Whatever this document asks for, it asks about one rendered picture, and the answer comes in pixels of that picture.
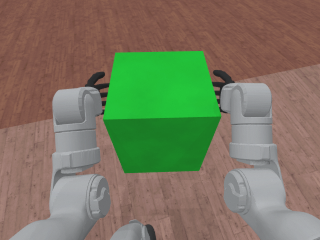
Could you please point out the left robot forearm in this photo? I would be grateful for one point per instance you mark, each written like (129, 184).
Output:
(74, 121)

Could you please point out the robot right upper arm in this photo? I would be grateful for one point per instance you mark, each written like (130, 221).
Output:
(258, 196)

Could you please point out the robot left upper arm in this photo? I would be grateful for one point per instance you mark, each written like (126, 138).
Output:
(76, 203)

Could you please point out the left robot hand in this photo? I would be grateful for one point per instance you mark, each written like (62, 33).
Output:
(90, 83)

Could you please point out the right robot hand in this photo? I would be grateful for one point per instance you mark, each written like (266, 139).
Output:
(228, 80)

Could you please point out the robot left thigh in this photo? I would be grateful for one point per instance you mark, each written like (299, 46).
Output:
(131, 231)

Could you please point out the right robot forearm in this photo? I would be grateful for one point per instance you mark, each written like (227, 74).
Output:
(250, 109)

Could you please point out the carton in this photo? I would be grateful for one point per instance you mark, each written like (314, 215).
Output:
(161, 111)

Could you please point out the left robot shin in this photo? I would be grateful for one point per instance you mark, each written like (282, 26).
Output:
(136, 221)

